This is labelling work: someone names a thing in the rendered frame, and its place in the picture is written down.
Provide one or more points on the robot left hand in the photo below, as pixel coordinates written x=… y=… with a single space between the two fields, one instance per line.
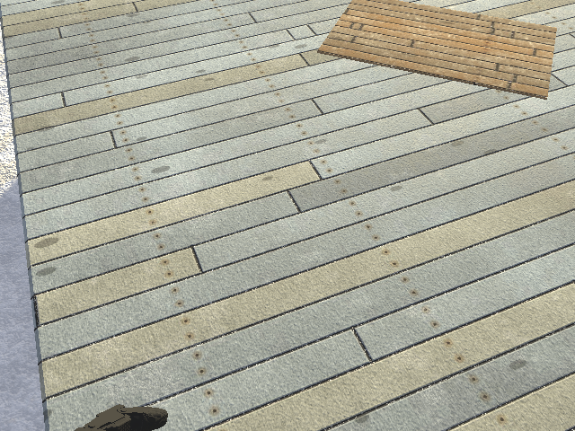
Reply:
x=119 y=418

